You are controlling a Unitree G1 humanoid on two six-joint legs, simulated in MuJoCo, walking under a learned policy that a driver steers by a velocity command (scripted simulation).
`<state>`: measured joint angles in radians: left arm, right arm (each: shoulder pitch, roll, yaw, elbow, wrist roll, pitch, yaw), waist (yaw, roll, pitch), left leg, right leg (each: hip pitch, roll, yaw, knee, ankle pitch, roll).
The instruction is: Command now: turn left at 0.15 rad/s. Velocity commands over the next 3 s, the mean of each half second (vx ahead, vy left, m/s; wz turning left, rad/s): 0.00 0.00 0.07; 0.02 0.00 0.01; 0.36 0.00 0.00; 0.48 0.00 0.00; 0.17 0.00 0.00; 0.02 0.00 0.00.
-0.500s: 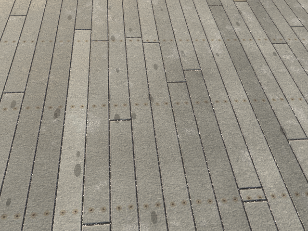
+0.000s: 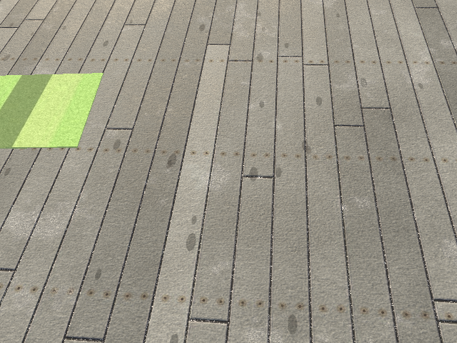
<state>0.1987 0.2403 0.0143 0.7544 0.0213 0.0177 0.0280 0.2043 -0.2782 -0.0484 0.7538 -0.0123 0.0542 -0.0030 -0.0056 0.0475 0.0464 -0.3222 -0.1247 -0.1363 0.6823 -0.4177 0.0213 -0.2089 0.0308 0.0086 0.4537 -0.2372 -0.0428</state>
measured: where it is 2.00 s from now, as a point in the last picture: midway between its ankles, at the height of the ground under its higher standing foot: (273, 339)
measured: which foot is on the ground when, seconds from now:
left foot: up 0.00-0.16, down 0.18-1.00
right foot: down 0.00-1.00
